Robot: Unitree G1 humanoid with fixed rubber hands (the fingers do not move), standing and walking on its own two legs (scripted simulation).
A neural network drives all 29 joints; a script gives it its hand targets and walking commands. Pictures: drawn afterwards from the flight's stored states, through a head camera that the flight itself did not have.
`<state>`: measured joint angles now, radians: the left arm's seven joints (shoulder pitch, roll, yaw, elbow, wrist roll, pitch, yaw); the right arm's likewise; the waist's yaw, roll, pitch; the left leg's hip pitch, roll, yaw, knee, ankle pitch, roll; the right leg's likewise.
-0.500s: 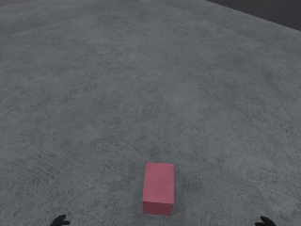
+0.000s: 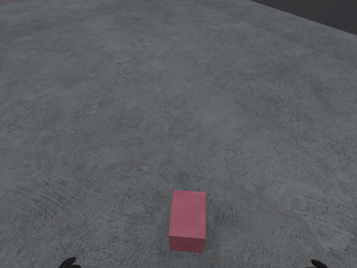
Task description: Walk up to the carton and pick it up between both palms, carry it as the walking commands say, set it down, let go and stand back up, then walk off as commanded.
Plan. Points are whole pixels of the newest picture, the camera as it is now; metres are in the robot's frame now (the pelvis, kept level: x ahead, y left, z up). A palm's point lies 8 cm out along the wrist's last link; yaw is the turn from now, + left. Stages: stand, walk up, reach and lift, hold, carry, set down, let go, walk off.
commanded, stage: stand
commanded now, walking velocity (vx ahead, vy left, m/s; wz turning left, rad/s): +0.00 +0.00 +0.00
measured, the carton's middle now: (187, 221) +0.44 +0.00 -0.66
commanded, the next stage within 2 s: walk off in 0.08 s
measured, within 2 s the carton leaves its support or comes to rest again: neither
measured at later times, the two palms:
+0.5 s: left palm out of the picture +0.03 +0.30 -0.13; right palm out of the picture +0.04 -0.30 -0.13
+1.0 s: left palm out of the picture -0.11 +0.21 -0.10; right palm out of the picture -0.16 -0.36 -0.15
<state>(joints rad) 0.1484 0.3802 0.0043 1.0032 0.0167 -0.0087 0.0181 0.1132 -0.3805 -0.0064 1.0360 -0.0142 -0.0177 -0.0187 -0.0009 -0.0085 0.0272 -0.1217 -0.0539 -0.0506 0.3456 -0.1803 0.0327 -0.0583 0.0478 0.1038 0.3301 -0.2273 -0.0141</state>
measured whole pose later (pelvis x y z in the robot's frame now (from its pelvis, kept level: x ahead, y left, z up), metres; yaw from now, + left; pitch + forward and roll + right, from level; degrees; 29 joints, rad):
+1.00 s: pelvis -0.21 -0.07 +0.00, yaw +0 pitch -2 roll +3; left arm 0.11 0.27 0.03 0.90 0.01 0.08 0.05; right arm 0.17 -0.34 -0.09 1.00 0.00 0.12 -0.04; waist 0.00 0.03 0.11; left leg -0.34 -0.10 -0.09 1.21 -0.49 -0.10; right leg -0.30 -0.04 0.01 0.46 -0.13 -0.03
